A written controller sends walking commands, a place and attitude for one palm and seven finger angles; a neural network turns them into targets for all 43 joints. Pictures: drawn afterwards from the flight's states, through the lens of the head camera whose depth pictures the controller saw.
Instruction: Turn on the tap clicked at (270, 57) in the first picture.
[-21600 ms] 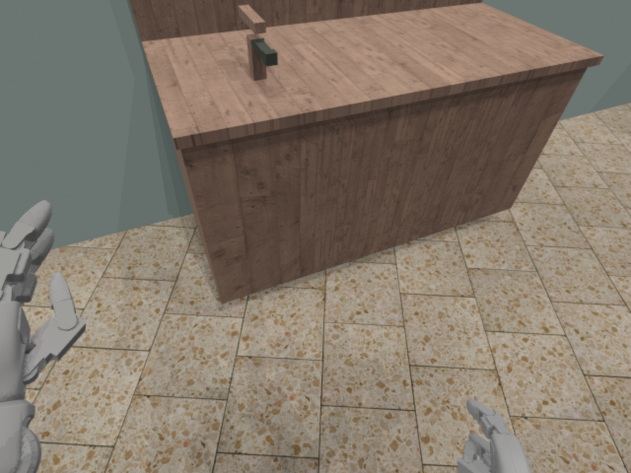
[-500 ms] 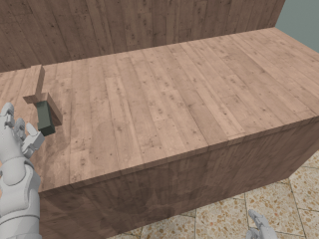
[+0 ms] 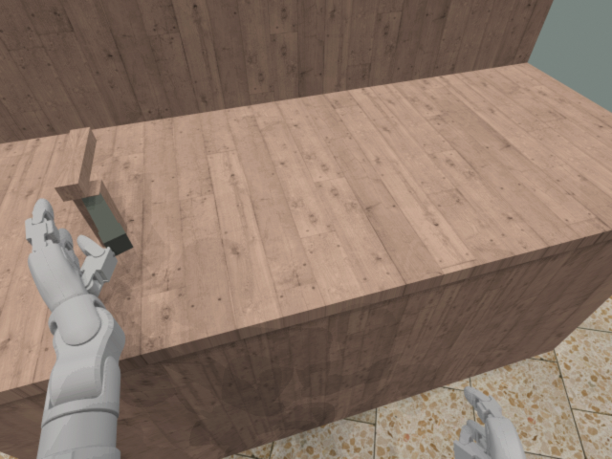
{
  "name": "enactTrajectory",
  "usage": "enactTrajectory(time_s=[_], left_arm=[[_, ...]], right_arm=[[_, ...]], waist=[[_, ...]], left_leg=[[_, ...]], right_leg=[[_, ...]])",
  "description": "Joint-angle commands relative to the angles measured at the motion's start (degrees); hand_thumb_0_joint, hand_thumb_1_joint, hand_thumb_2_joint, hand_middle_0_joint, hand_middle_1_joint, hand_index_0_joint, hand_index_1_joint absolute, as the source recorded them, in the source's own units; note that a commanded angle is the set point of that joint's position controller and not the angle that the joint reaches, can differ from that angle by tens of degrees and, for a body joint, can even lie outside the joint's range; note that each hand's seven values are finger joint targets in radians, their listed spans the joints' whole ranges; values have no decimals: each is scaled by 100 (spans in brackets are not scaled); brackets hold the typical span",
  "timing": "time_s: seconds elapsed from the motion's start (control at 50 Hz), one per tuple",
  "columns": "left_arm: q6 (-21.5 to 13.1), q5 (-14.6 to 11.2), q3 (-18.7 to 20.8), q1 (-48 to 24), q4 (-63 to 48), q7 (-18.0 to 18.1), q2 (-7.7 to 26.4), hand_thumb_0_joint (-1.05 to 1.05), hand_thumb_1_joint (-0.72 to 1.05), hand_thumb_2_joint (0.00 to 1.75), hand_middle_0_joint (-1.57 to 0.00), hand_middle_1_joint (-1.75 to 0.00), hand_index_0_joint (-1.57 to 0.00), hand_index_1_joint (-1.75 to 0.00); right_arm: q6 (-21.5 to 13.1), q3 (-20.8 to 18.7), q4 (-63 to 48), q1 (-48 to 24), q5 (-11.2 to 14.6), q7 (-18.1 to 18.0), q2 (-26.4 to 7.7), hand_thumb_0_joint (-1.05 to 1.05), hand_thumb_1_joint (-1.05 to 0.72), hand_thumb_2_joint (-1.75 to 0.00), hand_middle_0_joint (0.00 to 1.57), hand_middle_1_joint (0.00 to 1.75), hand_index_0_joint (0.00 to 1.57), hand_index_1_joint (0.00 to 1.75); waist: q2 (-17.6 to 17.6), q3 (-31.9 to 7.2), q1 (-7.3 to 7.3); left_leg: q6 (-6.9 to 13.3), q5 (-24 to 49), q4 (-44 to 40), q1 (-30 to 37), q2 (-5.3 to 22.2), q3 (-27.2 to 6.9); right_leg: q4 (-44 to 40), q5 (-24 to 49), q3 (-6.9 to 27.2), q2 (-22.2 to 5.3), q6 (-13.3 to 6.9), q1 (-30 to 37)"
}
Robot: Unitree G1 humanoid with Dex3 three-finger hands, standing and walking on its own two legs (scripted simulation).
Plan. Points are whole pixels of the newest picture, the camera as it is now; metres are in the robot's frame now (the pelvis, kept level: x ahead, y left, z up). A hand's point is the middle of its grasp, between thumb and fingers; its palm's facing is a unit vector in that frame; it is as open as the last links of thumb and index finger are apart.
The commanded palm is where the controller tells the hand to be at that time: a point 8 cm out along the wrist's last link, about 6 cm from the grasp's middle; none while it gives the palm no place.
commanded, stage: push the lever round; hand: left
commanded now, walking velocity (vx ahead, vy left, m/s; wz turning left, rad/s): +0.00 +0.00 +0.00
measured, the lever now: (115, 240) +0.34 +0.29 +0.12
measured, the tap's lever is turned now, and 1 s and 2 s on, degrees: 22 44 52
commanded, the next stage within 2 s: none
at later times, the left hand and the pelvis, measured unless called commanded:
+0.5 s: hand (135, 244) +0.33 +0.26 +0.12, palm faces +0.77 -0.64 -0.04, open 7.8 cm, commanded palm +0.29 +0.27 +0.11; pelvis +0.00 +0.00 +0.00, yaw +0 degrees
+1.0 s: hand (149, 233) +0.35 +0.24 +0.12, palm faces +0.83 -0.55 -0.03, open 8.4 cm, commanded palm +0.32 +0.24 +0.11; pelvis +0.01 -0.01 +0.00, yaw +1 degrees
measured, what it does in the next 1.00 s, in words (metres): stands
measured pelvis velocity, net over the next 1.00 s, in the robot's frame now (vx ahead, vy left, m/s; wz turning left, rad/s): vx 0.01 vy -0.01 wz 0.03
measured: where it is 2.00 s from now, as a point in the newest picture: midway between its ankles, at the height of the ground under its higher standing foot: outside the picture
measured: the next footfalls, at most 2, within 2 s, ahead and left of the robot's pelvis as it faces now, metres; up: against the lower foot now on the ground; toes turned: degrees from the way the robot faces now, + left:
none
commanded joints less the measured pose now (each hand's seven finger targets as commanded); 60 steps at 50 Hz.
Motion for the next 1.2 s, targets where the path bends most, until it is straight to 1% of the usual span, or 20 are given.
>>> enactTrajectory(time_s=[0.0,0.12,0.18,0.32,0.38,0.4,0.56,0.58,0.64,0.68,0.72,0.78,0.8,0.96,0.98,1.04,1.08,1.1,1.14,1.18], left_arm=[[-285,231,-34,-1928,-1485,185,1047,0,90,90,-15,-15,-15,-15],[-154,331,-378,-2096,-1363,503,674,0,90,90,-15,-15,-15,-15],[-129,420,-252,-2019,-1476,671,788,0,90,90,-15,-15,-15,-15],[-8,598,-841,-2454,-1463,1011,228,0,90,90,-15,-15,-15,-15],[32,639,-659,-2349,-1402,1142,354,0,90,90,-15,-15,-15,-15],[22,650,-890,-2540,-1460,1164,139,0,90,90,-15,-15,-15,-15],[109,712,-856,-2710,-1186,1402,86,0,90,90,-15,-15,-15,-15],[108,714,-633,-2691,-1156,1440,276,0,90,90,-15,-15,-15,-15],[114,755,-1009,-2764,-1160,1503,-130,0,90,90,-15,-15,-15,-15],[119,756,-734,-2853,-1034,1577,116,0,90,90,-15,-15,-15,-15],[104,795,-1138,-3057,-1080,1603,-262,0,90,90,-15,-15,-15,-15],[147,812,-880,-3169,-772,1711,-40,0,90,90,-15,-15,-15,-15],[113,844,-1158,-3424,-899,1714,-261,0,90,90,-15,-15,-15,-15],[158,933,-1288,-3722,-575,1936,-479,0,90,90,-15,-15,-15,-15],[151,933,-1035,-3677,-561,1981,-281,0,90,90,-15,-15,-15,-15],[175,976,-1192,-3678,-514,2035,-471,0,90,90,-15,-15,-15,-15],[219,968,-897,-3622,-348,2068,-207,0,90,90,-15,-15,-15,-15],[225,967,-1127,-3722,-369,2051,-435,0,90,90,-15,-15,-15,-15],[206,977,-1188,-3899,-361,2093,-499,0,90,90,-15,-15,-15,-15],[211,959,-938,-3773,-269,2154,-333,0,90,90,-15,-15,-15,-15]], right_arm=[[-220,-220,-830,-672,-22,-59,-673,0,-90,-90,20,30,20,30],[-141,-213,-788,-759,-50,-41,-651,0,-90,-90,20,30,20,30],[-99,-235,-791,-790,-74,-26,-653,0,-90,-90,20,30,20,30],[-34,-230,-741,-892,-115,12,-591,0,-90,-90,20,30,20,30],[7,-254,-706,-900,-134,20,-591,0,-90,-90,20,30,20,30],[0,-241,-712,-902,-139,34,-574,0,-90,-90,20,30,20,30],[88,-265,-624,-954,-165,59,-544,0,-90,-90,20,30,20,30],[111,-280,-604,-970,-162,46,-553,0,-90,-90,20,30,20,30],[106,-284,-605,-999,-184,83,-505,0,-90,-90,20,30,20,30],[139,-288,-553,-1005,-181,73,-524,0,-90,-90,20,30,20,30],[120,-285,-578,-1059,-193,92,-482,0,-90,-90,20,30,20,30],[147,-287,-474,-1053,-199,81,-505,0,-90,-90,20,30,20,30],[141,-278,-510,-1095,-201,93,-487,0,-90,-90,20,30,20,30],[157,-311,-401,-1076,-247,134,-453,0,-90,-90,20,30,20,30],[170,-336,-374,-1058,-256,123,-469,0,-90,-90,20,30,20,30],[196,-342,-384,-1017,-288,168,-456,0,-90,-90,20,30,20,30],[246,-350,-341,-1018,-276,165,-481,0,-90,-90,20,30,20,30],[250,-339,-385,-1055,-266,184,-455,0,-90,-90,20,30,20,30],[244,-345,-357,-1040,-272,194,-438,0,-90,-90,20,30,20,30],[251,-367,-328,-1029,-282,193,-454,0,-90,-90,20,30,20,30]], waist=[[72,-1320,-85],[-110,-1141,-128],[-41,-1311,-48],[-50,-1266,-138],[-44,-1327,-54],[-139,-1341,-122],[-224,-1280,-110],[-230,-1286,-73],[-45,-1328,-93],[-241,-1268,-90],[-183,-1281,-134],[-293,-1130,-130],[-191,-1237,-183],[-252,-1316,-200],[-371,-1389,-163],[-286,-1549,-159],[-430,-1457,-143],[-376,-1417,-161],[-355,-1435,-188],[-440,-1444,-144]], left_leg=[[139,1162,-428,519,-111,25],[133,1036,-454,496,-96,-9],[116,1212,-455,556,-86,-17],[99,1130,-476,631,-78,-15],[77,1201,-502,617,-65,-29],[89,1249,-478,677,-69,-23],[103,1225,-489,642,-71,17],[97,1203,-519,612,-65,3],[79,1286,-485,704,-74,24],[84,1178,-532,639,-61,-15],[77,1106,-531,684,-60,-8],[79,805,-599,549,-69,-29],[96,840,-563,647,-77,11],[81,1017,-527,717,-60,27],[80,1076,-556,714,-42,3],[84,1495,-444,798,-54,56],[89,1518,-472,724,-40,37],[95,1461,-466,711,-49,63],[91,1468,-454,743,-47,66],[99,1477,-466,705,-46,35]], right_leg=[[-477,1107,209,81,-65,441],[-542,940,191,84,-61,360],[-505,1047,192,82,-82,485],[-544,925,175,66,-87,406],[-549,933,167,75,-103,493],[-542,1009,164,58,-91,464],[-656,998,181,32,-90,531],[-668,943,187,40,-99,582],[-635,1023,162,27,-107,539],[-678,901,148,39,-108,548],[-665,841,141,21,-100,492],[-746,592,142,27,-95,460],[-732,645,170,-1,-88,432],[-743,798,139,-19,-97,448],[-746,823,117,-9,-100,528],[-688,1232,130,-38,-103,611],[-726,1254,114,-35,-96,649],[-723,1207,125,-50,-87,596],[-726,1228,118,-50,-93,590],[-743,1216,100,-39,-89,630]])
